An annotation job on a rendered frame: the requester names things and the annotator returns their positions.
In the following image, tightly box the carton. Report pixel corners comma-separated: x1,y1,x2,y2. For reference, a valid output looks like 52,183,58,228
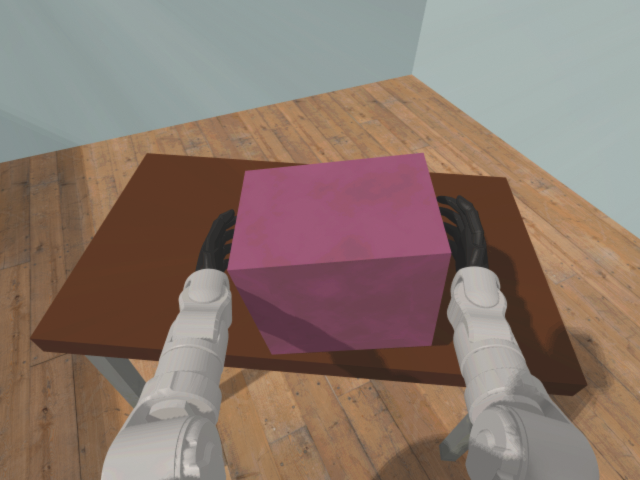
227,153,451,355

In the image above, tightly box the robot left upper arm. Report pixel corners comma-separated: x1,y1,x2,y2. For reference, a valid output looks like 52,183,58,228
103,415,226,480

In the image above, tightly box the right robot hand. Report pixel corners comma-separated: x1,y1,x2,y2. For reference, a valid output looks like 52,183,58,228
436,195,489,273

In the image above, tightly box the left robot hand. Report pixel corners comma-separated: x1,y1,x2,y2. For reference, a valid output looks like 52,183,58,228
195,209,237,272

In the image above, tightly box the right robot forearm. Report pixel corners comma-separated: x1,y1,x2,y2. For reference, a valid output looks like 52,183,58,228
447,266,600,480

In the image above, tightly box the table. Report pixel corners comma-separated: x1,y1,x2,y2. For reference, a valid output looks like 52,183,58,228
30,153,587,462

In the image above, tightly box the robot right upper arm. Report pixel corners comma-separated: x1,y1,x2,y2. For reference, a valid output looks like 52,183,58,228
465,405,599,480

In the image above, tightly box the left robot forearm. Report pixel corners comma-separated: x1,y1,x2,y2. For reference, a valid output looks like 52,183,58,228
101,269,232,480

